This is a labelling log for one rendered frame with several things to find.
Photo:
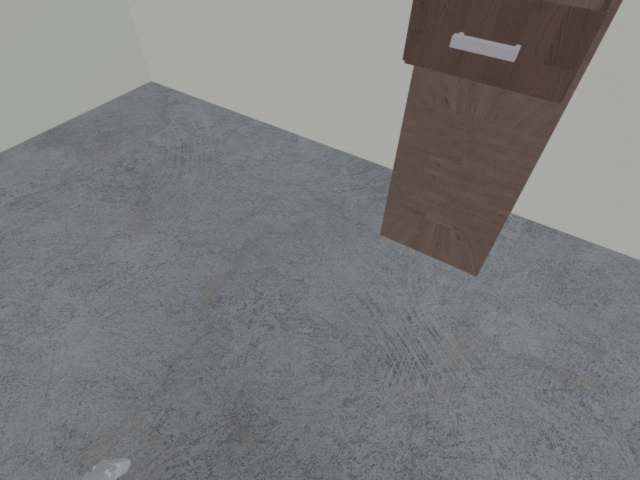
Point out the cabinet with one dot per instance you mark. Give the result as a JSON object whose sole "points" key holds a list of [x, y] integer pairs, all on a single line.
{"points": [[465, 152]]}

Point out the drawer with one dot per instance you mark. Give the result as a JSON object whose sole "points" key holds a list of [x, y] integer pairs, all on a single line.
{"points": [[554, 39]]}

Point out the handle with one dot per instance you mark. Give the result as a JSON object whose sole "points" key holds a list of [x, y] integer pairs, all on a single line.
{"points": [[484, 47]]}

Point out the left robot hand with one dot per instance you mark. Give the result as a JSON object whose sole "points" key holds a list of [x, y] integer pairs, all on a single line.
{"points": [[108, 470]]}

